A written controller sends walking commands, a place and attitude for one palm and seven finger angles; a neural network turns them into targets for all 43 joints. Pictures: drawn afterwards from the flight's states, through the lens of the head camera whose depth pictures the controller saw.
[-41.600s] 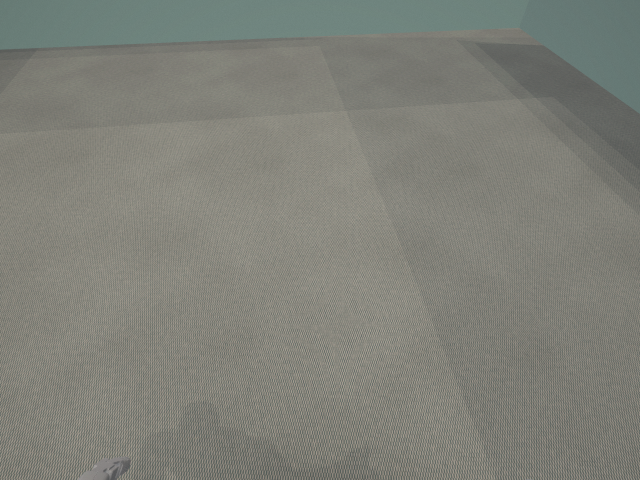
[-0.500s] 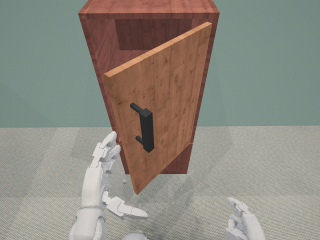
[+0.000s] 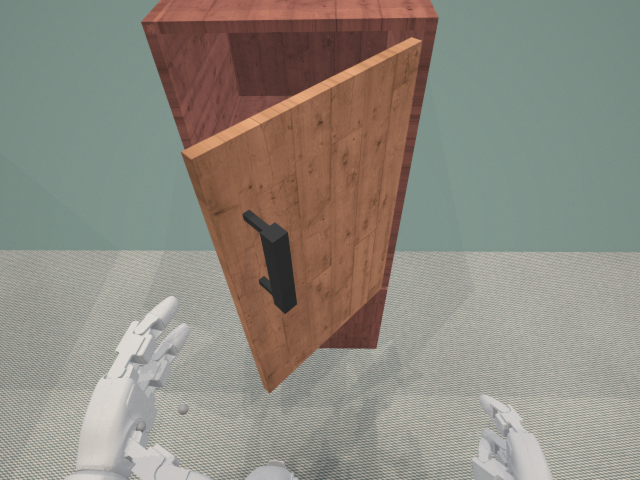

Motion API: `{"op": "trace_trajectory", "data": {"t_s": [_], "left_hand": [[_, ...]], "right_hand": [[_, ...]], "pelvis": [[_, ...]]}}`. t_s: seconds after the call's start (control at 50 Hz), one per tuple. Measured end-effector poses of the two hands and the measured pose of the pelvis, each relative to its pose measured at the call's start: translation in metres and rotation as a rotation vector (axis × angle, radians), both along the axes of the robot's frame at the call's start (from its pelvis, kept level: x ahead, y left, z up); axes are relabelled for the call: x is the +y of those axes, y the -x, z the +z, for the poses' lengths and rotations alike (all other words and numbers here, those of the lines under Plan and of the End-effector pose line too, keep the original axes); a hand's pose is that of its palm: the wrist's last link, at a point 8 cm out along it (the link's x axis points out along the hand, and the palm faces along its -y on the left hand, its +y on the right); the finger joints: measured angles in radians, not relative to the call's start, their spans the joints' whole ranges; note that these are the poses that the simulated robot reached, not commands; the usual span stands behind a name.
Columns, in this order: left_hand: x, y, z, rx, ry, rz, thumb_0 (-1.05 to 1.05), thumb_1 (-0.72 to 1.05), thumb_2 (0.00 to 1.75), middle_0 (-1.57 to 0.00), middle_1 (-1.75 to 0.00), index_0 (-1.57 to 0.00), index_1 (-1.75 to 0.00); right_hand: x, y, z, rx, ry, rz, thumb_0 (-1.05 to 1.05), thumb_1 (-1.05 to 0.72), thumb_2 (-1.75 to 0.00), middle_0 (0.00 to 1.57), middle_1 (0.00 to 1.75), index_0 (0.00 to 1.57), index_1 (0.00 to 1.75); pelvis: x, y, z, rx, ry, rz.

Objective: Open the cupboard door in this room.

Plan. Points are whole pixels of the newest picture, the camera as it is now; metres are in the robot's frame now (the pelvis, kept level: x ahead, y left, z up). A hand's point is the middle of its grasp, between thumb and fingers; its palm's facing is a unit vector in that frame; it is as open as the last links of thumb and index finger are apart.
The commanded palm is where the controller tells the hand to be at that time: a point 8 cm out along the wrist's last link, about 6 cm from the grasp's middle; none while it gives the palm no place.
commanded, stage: draw the hand back to the body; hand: left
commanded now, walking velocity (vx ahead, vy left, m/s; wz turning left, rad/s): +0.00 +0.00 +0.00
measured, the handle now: (269, 263) +0.36 +0.09 +0.09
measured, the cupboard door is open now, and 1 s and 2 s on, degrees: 46 46 46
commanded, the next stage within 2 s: step back with the hand held close in 1.64 s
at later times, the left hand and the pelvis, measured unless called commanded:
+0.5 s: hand (122, 402) +0.17 +0.19 +0.12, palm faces +0.03 -1.00 -0.05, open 16.3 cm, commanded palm +0.15 +0.25 +0.14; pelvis -0.01 +0.02 +0.01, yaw +0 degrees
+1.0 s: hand (25, 334) +0.21 +0.27 +0.18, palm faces +0.31 -0.87 -0.38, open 12.2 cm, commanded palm +0.16 +0.31 +0.20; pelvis +0.02 +0.04 +0.05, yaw -2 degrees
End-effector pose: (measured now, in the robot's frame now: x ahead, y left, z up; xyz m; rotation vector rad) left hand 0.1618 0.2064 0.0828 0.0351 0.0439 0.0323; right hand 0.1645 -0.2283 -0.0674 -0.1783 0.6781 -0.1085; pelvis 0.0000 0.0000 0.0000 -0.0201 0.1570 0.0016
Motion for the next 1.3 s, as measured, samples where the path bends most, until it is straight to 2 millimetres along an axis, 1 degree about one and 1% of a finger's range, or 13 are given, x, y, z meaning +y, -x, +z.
{"op": "trace_trajectory", "data": {"t_s": [0.14, 0.28, 0.46, 0.58, 0.62, 0.7, 0.84, 1.02, 1.16, 1.3], "left_hand": [[0.006, 0.004, 0.003, -0.035, 0.016, -0.013, -0.01, -0.5, 0.3, -0.15, -0.3, -0.15, -0.3], [0.017, 0.004, 0.027, -0.088, -0.018, -0.026, -0.01, -0.5, 0.3, -0.15, -0.3, -0.15, -0.3], [0.036, 0.01, 0.039, -0.06, -0.012, -0.006, -0.01, -0.5, 0.3, -0.15, -0.3, -0.15, -0.3], [0.047, 0.01, 0.056, -0.095, -0.031, -0.011, -0.01, -0.47, 0.32, -0.15, -0.3, -0.15, -0.3], [0.053, 0.01, 0.064, -0.088, -0.114, 0.028, -0.01, -0.43, 0.33, -0.15, -0.3, -0.15, -0.3], [0.066, 0.011, 0.076, -0.06, -0.218, 0.131, -0.01, -0.34, 0.37, -0.16, -0.3, -0.16, -0.3], [0.084, 0.004, 0.084, -0.013, -0.294, 0.218, -0.01, -0.12, 0.46, -0.16, -0.3, -0.17, -0.3], [0.105, -0.012, 0.119, -0.086, -0.378, 0.276, 0.0, 0.18, 0.59, -0.18, -0.3, -0.18, -0.3], [0.115, -0.02, 0.133, -0.105, -0.406, 0.319, 0.0, 0.42, 0.7, -0.19, -0.3, -0.19, -0.3], [0.123, -0.022, 0.15, -0.15, -0.434, 0.382, 0.01, 0.67, 0.8, -0.2, -0.3, -0.2, -0.3]], "right_hand": [[0.0, -0.003, 0.0, -0.017, 0.013, -0.002, 0.02, -0.9, -0.9, 0.2, 0.29, 0.2, 0.3], [0.013, -0.002, 0.007, -0.05, -0.013, -0.012, 0.02, -0.9, -0.9, 0.2, 0.29, 0.2, 0.3], [0.029, -0.002, 0.023, -0.101, -0.018, 0.01, 0.02, -0.9, -0.9, 0.2, 0.29, 0.2, 0.3], [0.035, -0.001, 0.032, -0.126, -0.009, 0.022, 0.02, -0.9, -0.9, 0.2, 0.3, 0.2, 0.3], [0.037, -0.001, 0.035, -0.116, 0.004, 0.018, 0.02, -0.9, -0.9, 0.2, 0.3, 0.2, 0.3], [0.041, 0.0, 0.041, -0.089, 0.019, 0.005, 0.02, -0.9, -0.9, 0.2, 0.3, 0.2, 0.3], [0.047, -0.003, 0.047, -0.042, 0.042, 0.006, 0.02, -0.9, -0.9, 0.2, 0.3, 0.2, 0.3], [0.054, -0.022, 0.056, -0.043, 0.031, 0.014, 0.02, -0.9, -0.9, 0.2, 0.3, 0.2, 0.3], [0.053, -0.035, 0.06, -0.038, 0.02, 0.025, 0.02, -0.9, -0.9, 0.2, 0.3, 0.2, 0.3], [0.043, -0.038, 0.06, -0.02, 0.026, 0.028, 0.02, -0.9, -0.9, 0.2, 0.3, 0.2, 0.3]], "pelvis": [[0.002, 0.002, -0.003, 0.005, 0.005, 0.004], [0.008, 0.005, 0.002, -0.018, 0.011, 0.001], [0.017, 0.009, 0.011, -0.054, 0.022, 0.005], [0.022, 0.011, 0.016, -0.073, 0.027, 0.006], [0.023, 0.011, 0.019, -0.083, 0.027, 0.0], [0.027, 0.008, 0.03, -0.105, 0.028, -0.006], [0.037, -0.002, 0.044, -0.136, 0.017, -0.015], [0.044, -0.018, 0.055, -0.165, 0.001, -0.032], [0.042, -0.024, 0.06, -0.178, -0.008, -0.04], [0.033, -0.026, 0.062, -0.189, -0.011, -0.038]]}}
